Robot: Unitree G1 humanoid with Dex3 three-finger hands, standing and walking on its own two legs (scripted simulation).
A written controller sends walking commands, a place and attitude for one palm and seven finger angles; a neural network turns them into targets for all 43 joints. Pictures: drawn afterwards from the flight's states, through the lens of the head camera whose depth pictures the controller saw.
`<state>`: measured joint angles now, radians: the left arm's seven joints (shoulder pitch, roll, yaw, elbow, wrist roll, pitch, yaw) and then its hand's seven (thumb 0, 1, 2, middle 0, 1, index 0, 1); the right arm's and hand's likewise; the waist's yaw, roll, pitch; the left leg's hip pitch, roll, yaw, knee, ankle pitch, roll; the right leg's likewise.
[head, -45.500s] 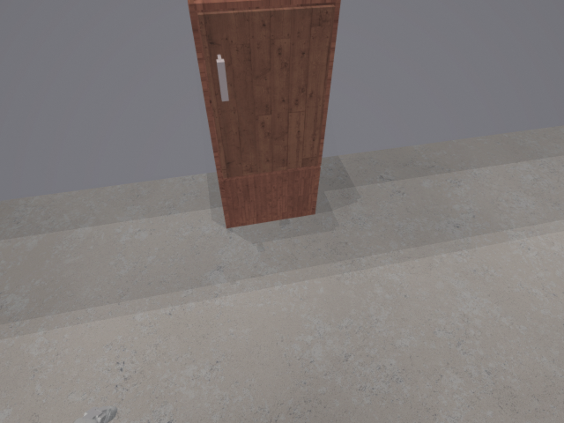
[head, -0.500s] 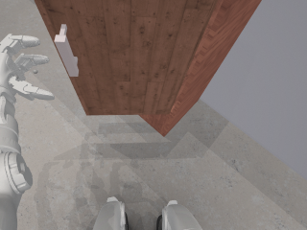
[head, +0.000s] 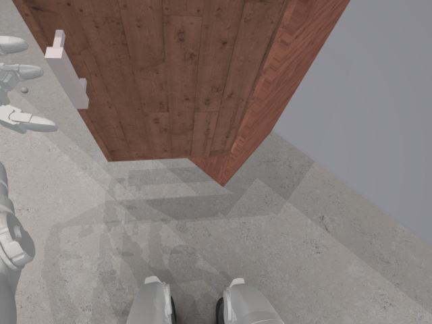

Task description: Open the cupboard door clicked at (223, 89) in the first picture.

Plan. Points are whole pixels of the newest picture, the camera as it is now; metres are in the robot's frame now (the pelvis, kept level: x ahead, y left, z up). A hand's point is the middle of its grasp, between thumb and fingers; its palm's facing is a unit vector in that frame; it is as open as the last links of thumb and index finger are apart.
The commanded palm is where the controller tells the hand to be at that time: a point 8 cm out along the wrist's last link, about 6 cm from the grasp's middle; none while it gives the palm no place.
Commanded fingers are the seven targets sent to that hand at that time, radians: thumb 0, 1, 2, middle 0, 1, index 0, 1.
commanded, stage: move the hooked fingers beside the handle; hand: left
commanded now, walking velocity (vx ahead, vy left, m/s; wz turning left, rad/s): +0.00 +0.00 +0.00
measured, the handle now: (71, 72) +0.54 +0.22 +0.07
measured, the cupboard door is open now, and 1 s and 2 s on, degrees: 46 46 45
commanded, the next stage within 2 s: slide the fingers in behind the handle in 0.44 s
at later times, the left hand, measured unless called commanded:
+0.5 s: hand (28, 93) +0.49 +0.28 +0.07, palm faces +0.03 -1.00 -0.02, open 13.9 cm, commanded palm +0.48 +0.32 +0.07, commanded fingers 0.00 -0.50 0.30 -0.30 -1.20 -0.30 -1.20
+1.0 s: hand (41, 94) +0.49 +0.26 +0.07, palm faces +0.07 -1.00 +0.00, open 14.3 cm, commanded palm +0.48 +0.28 +0.07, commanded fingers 0.00 -0.50 0.30 -0.30 -1.20 -0.30 -1.20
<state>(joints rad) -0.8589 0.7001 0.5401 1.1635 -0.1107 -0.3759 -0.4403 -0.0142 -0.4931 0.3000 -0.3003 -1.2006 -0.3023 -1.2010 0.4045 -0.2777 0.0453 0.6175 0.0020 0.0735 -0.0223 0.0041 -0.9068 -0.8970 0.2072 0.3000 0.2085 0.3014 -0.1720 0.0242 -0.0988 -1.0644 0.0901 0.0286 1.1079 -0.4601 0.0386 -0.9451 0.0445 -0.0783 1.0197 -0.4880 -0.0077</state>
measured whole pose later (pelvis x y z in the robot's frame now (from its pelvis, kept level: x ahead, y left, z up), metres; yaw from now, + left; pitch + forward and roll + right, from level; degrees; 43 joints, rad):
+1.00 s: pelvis +0.00 +0.01 +0.00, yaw +1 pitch +24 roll -5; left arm -0.87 0.60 0.43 1.15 -0.13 -0.37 -0.33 -0.01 -0.49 0.30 -0.30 -1.20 -0.23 -1.19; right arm 0.40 -0.27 0.04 0.64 -0.01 0.08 -0.01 0.00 -0.91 -0.90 0.21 0.30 0.21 0.30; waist -0.16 0.03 -0.11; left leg -1.06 0.07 0.02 1.11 -0.46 0.05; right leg -0.93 0.03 -0.09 1.01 -0.49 0.00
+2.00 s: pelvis +0.00 -0.02 +0.00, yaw +1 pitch +22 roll -4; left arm -0.88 0.51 0.39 1.17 -0.11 -0.41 -0.25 -0.01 -0.49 0.30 -0.29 -1.20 -0.29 -1.20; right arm 0.38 -0.27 0.02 0.65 0.00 0.06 0.00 0.00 -0.91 -0.90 0.20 0.30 0.21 0.30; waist -0.16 0.04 -0.12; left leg -1.05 0.08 0.01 1.11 -0.45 0.02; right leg -0.94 0.04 -0.09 1.06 -0.51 -0.03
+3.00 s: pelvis +0.00 +0.00 +0.00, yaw +1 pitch +22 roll -4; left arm -0.86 0.46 0.37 1.16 -0.11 -0.43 -0.22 0.01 0.72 0.83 -0.35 -1.35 -0.36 -1.35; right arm 0.37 -0.26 0.02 0.65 -0.01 0.07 0.00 0.00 -0.91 -0.90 0.21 0.30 0.21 0.30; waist -0.15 0.04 -0.12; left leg -1.03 0.07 0.02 1.11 -0.46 0.03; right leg -0.92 0.03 -0.08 1.04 -0.50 -0.01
